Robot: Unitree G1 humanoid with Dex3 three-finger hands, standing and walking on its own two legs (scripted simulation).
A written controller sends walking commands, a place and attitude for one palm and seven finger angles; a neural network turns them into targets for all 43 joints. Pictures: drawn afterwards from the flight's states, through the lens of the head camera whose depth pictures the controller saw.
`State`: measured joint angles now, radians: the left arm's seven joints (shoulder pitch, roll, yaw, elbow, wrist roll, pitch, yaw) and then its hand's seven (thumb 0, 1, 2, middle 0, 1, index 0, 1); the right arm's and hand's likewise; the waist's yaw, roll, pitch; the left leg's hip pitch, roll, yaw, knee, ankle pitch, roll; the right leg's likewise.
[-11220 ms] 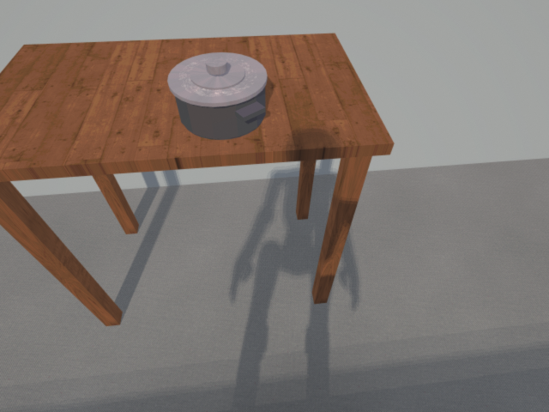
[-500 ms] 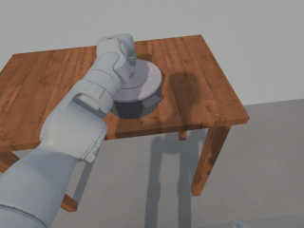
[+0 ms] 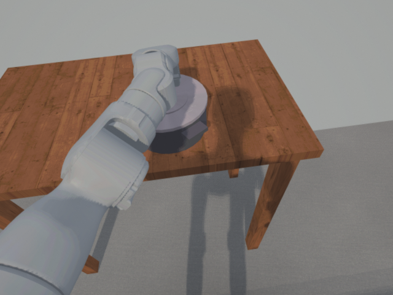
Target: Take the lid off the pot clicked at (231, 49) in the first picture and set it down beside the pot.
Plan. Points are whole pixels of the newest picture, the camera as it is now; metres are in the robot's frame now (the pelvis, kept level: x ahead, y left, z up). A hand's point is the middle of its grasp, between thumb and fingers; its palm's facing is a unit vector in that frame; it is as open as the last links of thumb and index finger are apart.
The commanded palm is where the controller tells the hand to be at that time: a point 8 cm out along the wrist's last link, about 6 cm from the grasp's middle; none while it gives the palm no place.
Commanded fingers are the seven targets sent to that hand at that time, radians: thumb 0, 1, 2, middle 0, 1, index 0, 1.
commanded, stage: lower the open fingers around the knob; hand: left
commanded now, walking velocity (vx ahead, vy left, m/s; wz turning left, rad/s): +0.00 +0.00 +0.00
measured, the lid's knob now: (162, 91) +0.51 +0.05 +0.15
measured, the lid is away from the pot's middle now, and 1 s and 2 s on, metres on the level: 0.00 0.00 0.00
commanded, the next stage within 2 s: close the fingers and squeeze the knob in 1.32 s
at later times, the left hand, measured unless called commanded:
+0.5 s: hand (162, 91) +0.47 +0.04 +0.18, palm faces -0.35 -0.08 -0.93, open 9.7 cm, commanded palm +0.47 +0.04 +0.22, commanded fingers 0.00 -0.37 1.74 -0.91 -0.08 -0.91 -0.08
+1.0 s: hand (161, 87) +0.48 +0.04 +0.18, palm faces -0.35 -0.09 -0.93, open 9.7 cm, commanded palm +0.47 +0.05 +0.22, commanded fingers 0.00 -0.37 1.74 -0.91 -0.08 -0.91 -0.08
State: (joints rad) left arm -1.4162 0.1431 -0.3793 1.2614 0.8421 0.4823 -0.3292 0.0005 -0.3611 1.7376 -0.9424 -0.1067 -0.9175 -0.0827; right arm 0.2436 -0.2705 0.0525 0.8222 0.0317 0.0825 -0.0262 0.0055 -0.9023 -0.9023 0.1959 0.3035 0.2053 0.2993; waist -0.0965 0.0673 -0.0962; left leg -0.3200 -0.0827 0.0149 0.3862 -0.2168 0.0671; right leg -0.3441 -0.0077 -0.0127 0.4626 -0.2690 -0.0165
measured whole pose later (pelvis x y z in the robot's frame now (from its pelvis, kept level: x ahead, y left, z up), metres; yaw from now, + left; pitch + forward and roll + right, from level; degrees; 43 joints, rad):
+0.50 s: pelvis -0.01 +0.00 +0.00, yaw +0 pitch +8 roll +1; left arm -1.42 0.16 -0.38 1.28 0.84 0.47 -0.33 0.00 -0.36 1.74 -0.88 -0.07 -0.92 -0.08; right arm 0.22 -0.27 0.05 0.81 0.04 0.07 -0.04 0.00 -0.90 -0.90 0.20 0.30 0.20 0.30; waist -0.11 0.05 -0.09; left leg -0.33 -0.07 0.01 0.40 -0.21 0.06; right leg -0.35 0.00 -0.01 0.47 -0.26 -0.02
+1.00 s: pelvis +0.00 +0.00 +0.00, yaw -1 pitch +9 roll +1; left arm -1.40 0.20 -0.36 1.25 0.86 0.46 -0.36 0.00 -0.36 1.74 -0.95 -0.11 -0.92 -0.08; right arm 0.24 -0.29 0.05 0.79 0.04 0.11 -0.05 0.00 -0.90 -0.90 0.20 0.30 0.21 0.30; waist -0.12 0.05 -0.10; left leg -0.34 -0.07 0.02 0.41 -0.23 0.06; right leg -0.36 0.01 -0.01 0.47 -0.26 -0.02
